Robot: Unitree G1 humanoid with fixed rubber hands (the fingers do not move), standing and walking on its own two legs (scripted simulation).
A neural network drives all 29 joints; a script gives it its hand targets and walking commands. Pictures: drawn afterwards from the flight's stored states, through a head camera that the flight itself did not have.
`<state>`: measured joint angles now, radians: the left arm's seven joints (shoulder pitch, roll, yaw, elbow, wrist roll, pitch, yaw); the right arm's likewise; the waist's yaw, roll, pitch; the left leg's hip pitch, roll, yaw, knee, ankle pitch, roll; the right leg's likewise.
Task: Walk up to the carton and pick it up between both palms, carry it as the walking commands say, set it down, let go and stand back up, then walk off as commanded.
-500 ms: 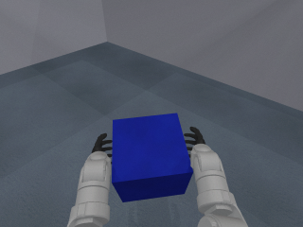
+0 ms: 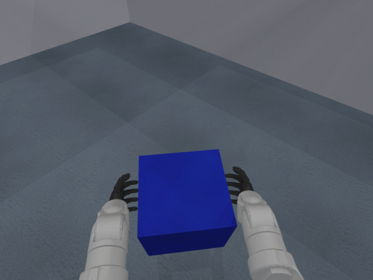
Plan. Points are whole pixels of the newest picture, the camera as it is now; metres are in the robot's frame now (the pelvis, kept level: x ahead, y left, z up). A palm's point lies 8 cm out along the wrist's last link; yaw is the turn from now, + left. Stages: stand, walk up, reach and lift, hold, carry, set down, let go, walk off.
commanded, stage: set down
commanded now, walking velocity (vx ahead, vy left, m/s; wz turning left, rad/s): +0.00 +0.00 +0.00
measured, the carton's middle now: (183, 203) +0.33 +0.03 -0.08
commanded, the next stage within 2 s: none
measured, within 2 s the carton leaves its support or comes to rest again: neither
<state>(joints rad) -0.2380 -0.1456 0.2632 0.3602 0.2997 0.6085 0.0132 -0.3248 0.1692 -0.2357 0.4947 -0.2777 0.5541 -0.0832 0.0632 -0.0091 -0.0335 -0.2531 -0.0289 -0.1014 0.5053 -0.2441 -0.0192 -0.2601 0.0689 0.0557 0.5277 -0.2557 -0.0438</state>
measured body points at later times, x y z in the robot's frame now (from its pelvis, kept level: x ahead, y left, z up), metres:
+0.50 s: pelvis -0.05 +0.01 -0.05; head +0.05 +0.02 +0.39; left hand +0.31 +0.18 -0.08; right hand +0.33 -0.11 -0.08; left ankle +0.02 +0.14 -0.74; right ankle +0.01 -0.09 -0.74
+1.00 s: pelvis -0.05 +0.01 -0.11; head +0.12 +0.00 +0.31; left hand +0.35 +0.18 -0.17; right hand +0.36 -0.11 -0.17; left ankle +0.02 +0.14 -0.74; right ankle +0.01 -0.09 -0.74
